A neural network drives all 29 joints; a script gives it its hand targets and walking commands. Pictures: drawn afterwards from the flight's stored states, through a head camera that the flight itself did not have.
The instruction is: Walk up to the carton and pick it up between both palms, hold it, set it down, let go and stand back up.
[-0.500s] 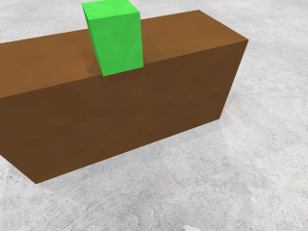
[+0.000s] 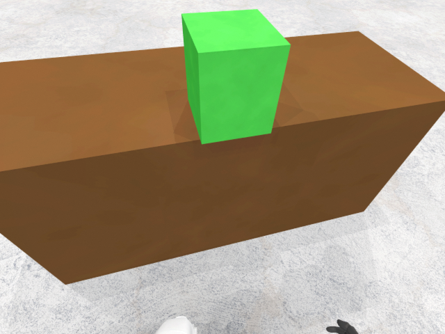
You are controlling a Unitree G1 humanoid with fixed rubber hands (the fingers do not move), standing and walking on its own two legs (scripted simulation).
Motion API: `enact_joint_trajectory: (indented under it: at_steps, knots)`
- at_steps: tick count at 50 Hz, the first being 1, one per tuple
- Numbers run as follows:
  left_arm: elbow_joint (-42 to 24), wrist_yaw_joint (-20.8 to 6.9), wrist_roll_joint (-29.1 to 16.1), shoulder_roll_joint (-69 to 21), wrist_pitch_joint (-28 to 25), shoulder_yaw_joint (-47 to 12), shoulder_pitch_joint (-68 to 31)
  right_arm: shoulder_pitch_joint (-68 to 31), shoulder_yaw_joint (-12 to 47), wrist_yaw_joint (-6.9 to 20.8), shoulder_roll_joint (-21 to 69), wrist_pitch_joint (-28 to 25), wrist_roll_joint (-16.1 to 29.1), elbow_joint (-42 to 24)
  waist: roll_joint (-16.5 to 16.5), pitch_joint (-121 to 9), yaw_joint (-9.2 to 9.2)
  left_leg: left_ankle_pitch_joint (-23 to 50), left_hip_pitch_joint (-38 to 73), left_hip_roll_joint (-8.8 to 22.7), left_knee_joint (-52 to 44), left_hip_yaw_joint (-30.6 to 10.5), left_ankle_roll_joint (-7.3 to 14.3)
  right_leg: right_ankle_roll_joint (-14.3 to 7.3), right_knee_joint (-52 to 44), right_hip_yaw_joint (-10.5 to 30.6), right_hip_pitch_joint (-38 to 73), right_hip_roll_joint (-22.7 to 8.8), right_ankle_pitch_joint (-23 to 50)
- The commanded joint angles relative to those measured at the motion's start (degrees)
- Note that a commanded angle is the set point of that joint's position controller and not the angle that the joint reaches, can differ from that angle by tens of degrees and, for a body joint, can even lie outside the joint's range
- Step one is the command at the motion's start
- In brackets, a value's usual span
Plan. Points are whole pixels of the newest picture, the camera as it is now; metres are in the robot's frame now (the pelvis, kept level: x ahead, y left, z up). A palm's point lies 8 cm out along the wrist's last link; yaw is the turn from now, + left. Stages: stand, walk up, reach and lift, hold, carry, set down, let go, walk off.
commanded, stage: walk up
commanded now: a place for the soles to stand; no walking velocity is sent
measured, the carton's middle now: (229, 77) +0.70 +0.05 +0.10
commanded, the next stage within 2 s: none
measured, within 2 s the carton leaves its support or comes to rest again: neither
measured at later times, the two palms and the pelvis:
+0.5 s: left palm (99, 265) +0.25 +0.29 -0.09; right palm (331, 331) +0.17 -0.20 -0.13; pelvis +0.17 +0.06 +0.01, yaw -2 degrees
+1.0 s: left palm (74, 239) +0.31 +0.38 -0.12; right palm (294, 260) +0.30 -0.13 -0.09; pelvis +0.21 +0.13 +0.01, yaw -7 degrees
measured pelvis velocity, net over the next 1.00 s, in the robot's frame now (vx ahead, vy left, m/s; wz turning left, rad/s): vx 0.21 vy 0.13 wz -0.13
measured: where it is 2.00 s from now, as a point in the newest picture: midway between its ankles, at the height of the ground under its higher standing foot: outside the picture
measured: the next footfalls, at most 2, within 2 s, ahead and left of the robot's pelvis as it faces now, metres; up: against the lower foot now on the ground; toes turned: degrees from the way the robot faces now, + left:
right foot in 0.36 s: +0.26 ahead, -0.07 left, +0.00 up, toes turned -8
left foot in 0.68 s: +0.29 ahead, +0.23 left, +0.00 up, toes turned -3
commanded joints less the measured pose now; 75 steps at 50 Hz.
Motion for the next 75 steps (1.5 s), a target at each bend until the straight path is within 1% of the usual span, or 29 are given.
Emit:
enact_joint_trajectory:
  at_steps: [1,4,10,13,16,17,18,19,20,24,28,30,34,35,36,37,41,47,51,52,54,55,57,59,61,64,65,67,75]
  knots:
    - [-9.01,0.23,-1.68,5.08,0.46,0.52,-1.46,11.79,-4.57,-3.22,-15.32,0.96,4.79,-1.67,10.51,1.51,-7.36,-28.39,16.77,18.96,-33.37,-35.10,8.01,-2.07,27.60,3.72,-28.80,5.32,-1.93]
    - [-6.68,0.18,-1.75,5.02,-0.20,0.95,0.01,6.59,-2.32,-3.08,-9.34,0.06,2.49,-2.41,11.21,2.68,-4.07,-10.99,12.08,12.46,-28.35,-16.72,8.84,-2.13,18.54,2.95,-24.01,3.14,3.66]
    - [-7.48,0.13,-1.13,1.97,-0.34,0.16,-3.21,7.22,-1.23,-2.50,-6.92,-1.03,0.86,-1.55,8.18,0.98,-4.04,-2.96,11.38,10.40,-25.75,-8.14,12.27,-0.83,1.96,-1.89,-20.37,4.44,10.28]
    - [-8.78,0.50,-1.34,1.27,-0.80,0.33,-5.90,8.40,-1.42,-1.89,-8.74,-0.24,0.09,-0.57,8.18,0.09,-4.68,-0.88,8.95,9.53,-22.06,-5.27,11.67,-2.08,-6.60,-5.71,-12.67,7.32,16.71]
    - [-7.98,2.05,-0.93,3.21,-1.51,1.92,0.71,7.68,-0.19,-1.17,-8.22,0.98,-0.06,-0.29,1.79,-3.02,-0.45,-6.88,0.06,5.61,-9.98,-1.37,6.96,-4.00,-14.45,-5.88,5.40,9.96,23.12]
    - [-7.86,2.82,-0.69,5.18,-1.41,2.92,4.47,8.50,0.74,-1.06,-6.74,1.15,-0.20,-0.34,-1.91,-4.19,1.76,-7.45,-5.38,3.43,-1.47,1.12,4.58,-4.88,-16.09,2.04,11.64,5.18,17.89]
    - [-8.44,3.75,0.05,10.04,-1.38,4.00,9.81,9.99,2.18,-0.90,-3.76,1.55,-0.84,-1.41,-11.90,-6.03,3.17,-20.38,-12.33,-0.90,17.06,3.62,0.11,-8.32,-24.67,28.83,14.49,-12.67,6.03]
    - [-8.72,4.87,-1.70,12.72,-0.33,5.04,9.28,11.94,0.21,-1.22,-8.54,3.49,-0.25,-1.96,-5.97,-2.64,2.30,-24.95,-15.87,-1.63,25.89,-0.66,-2.15,-15.52,-30.22,43.48,9.80,-21.08,-4.22]
    - [-8.42,5.57,-2.69,12.82,0.14,5.17,7.32,8.80,-0.28,-1.39,-10.54,4.72,-0.19,-2.63,-5.62,-0.29,2.47,-23.79,-18.98,0.39,30.29,-3.05,-2.67,-18.15,-32.68,45.89,5.73,-21.25,-11.68]
    - [-7.91,5.16,-2.14,7.10,-2.06,2.47,-2.18,6.74,-0.66,-1.08,-8.52,4.30,-0.47,-2.19,-8.42,1.19,-0.57,-12.97,-16.32,3.73,25.17,-7.58,-4.67,-12.99,-31.05,21.37,-0.54,-11.95,6.79]
    - [-8.02,3.61,-2.49,6.11,-2.93,1.83,-10.98,9.98,0.46,-1.27,-3.25,3.73,0.97,1.19,-11.62,-1.28,-4.74,-3.88,1.72,2.62,13.04,-4.01,-3.77,-10.88,-23.79,1.97,-12.35,-4.67,40.23]
    - [-7.84,2.39,-1.95,7.27,-2.14,1.99,-10.87,8.94,0.55,-1.46,-2.41,2.96,1.74,2.38,-12.80,-2.91,-3.71,3.11,6.64,-1.20,5.92,0.77,-2.55,-9.41,-19.18,-1.98,-11.73,-1.66,48.55]
    - [-7.14,0.60,-2.27,8.54,1.27,0.73,-11.27,9.38,-1.48,-3.02,-7.23,1.12,1.89,1.58,-3.42,-5.25,-4.98,22.50,20.56,-3.00,-13.93,1.49,-0.80,-4.26,-5.58,-2.08,-15.27,2.82,29.76]
    - [-6.67,0.35,-2.70,5.21,1.48,-0.33,-6.36,9.72,-2.22,-3.32,-10.09,0.68,1.48,0.55,3.58,-8.10,-3.61,32.27,25.07,7.19,-13.67,-9.50,0.94,-1.45,0.50,-2.98,-19.24,5.67,14.33]
    - [-6.46,1.18,-2.67,2.93,2.68,-0.99,-1.31,7.22,-2.96,-3.50,-13.35,1.36,2.86,-1.53,10.93,-9.03,-1.90,32.57,19.79,19.07,-17.79,-22.17,7.22,0.71,9.10,-1.67,-16.25,6.89,-6.93]
    - [-5.43,2.23,-2.65,4.46,4.34,-0.32,-3.75,3.76,-3.69,-4.01,-14.44,2.16,4.54,-1.78,10.23,-8.88,-3.13,21.63,13.02,21.39,-19.98,-24.51,12.75,1.24,14.42,0.94,-14.40,5.38,-12.09]
    - [-3.14,2.47,-2.52,4.77,5.08,-0.03,-4.97,-2.21,-2.50,-4.95,-10.83,2.87,2.62,-2.94,14.22,-4.01,-2.27,15.68,8.00,13.83,-19.96,-14.19,10.94,1.89,12.72,2.86,-13.89,4.22,-5.46]
    - [-4.17,1.58,-1.41,5.95,5.45,1.20,-10.02,0.15,-2.86,-5.62,-10.01,2.40,1.50,-3.08,11.61,-7.51,-4.97,10.89,15.08,15.90,-19.36,-16.88,12.65,2.12,5.46,0.59,-15.55,5.46,-3.83]
    - [-3.31,0.21,-1.93,4.56,4.23,1.88,-5.63,-4.96,-2.16,-5.31,-11.31,3.50,0.93,-3.24,10.27,-7.80,-0.92,2.95,6.52,12.94,-16.15,-11.06,8.66,-0.86,-13.14,-2.93,-2.07,7.55,9.74]
    - [-3.27,-0.02,-2.15,5.45,3.62,2.28,-4.44,-4.77,-1.50,-4.86,-10.70,3.82,0.81,-2.87,7.62,-7.50,0.34,0.05,2.96,11.18,-13.14,-8.61,6.33,-2.06,-19.27,-1.30,1.59,7.66,14.82]
    - [-4.58,0.26,-3.86,12.09,3.33,3.50,-8.57,-1.55,0.76,-4.02,-3.41,3.77,3.03,-4.00,-9.81,-3.85,-1.53,-17.09,-5.51,-1.73,-1.21,2.61,-0.38,-7.13,-31.94,24.02,-3.24,-8.24,1.71]
    - [-4.21,0.71,-4.80,13.49,3.61,4.01,-12.12,-4.28,0.01,-4.74,-4.92,4.15,3.05,-3.36,-9.04,-0.43,-0.26,-20.35,2.98,-0.58,7.00,-3.20,0.19,-11.74,-33.86,24.08,-16.57,-11.33,-5.85]
    - [-3.92,1.20,-3.46,7.48,3.38,2.05,-14.95,-3.53,-0.06,-4.24,-4.91,3.97,3.00,-1.85,-7.01,3.45,-1.39,-14.51,-0.22,-1.94,6.53,-3.94,0.45,-9.64,-31.87,14.13,-12.60,-4.34,5.01]
    - [-4.40,1.26,-2.33,7.75,3.11,1.47,-16.96,1.38,0.12,-4.37,-4.10,2.65,1.94,0.66,-10.80,1.01,-3.31,-8.11,1.68,-1.19,0.37,-2.91,0.62,-8.43,-25.71,8.73,-7.21,-2.43,23.05]
    - [-3.51,0.35,-1.93,7.55,2.86,1.00,-16.08,1.88,0.37,-4.41,-4.35,1.11,1.30,0.98,-7.81,-4.26,-3.19,-0.49,8.28,-2.81,-9.06,-0.46,0.81,-7.82,-20.11,5.70,-3.43,-1.45,31.62]
    - [-2.25,-0.42,-2.83,4.74,2.08,-0.78,-12.28,4.63,0.14,-4.52,-7.34,0.01,0.89,1.00,-1.18,-9.07,-2.95,14.52,22.22,5.06,-16.20,-12.42,3.78,-4.11,-16.04,3.77,-10.89,0.86,17.99]
    - [-1.04,-0.19,-3.36,2.63,2.48,-1.59,-8.10,2.65,-0.45,-4.17,-10.56,0.59,2.50,1.73,1.50,-7.06,0.16,1.75,13.66,7.59,-19.01,-16.25,6.21,-3.03,-19.68,2.22,-6.81,4.23,7.01]
    - [0.17,0.14,-2.85,4.61,2.79,-1.25,-11.26,2.87,0.49,-3.41,-7.52,1.65,3.13,3.39,0.70,1.29,-1.83,-10.62,3.95,3.65,-22.20,-12.59,4.19,-3.26,-23.83,4.63,-3.94,3.62,3.57]
    - [3.66,0.26,-3.40,5.68,1.24,-1.61,-11.81,6.21,1.67,-3.37,-5.85,0.05,2.59,6.38,-0.29,0.19,-3.40,0.67,10.96,0.75,-17.85,-8.66,2.66,-3.68,-28.54,4.04,-6.53,1.80,7.31]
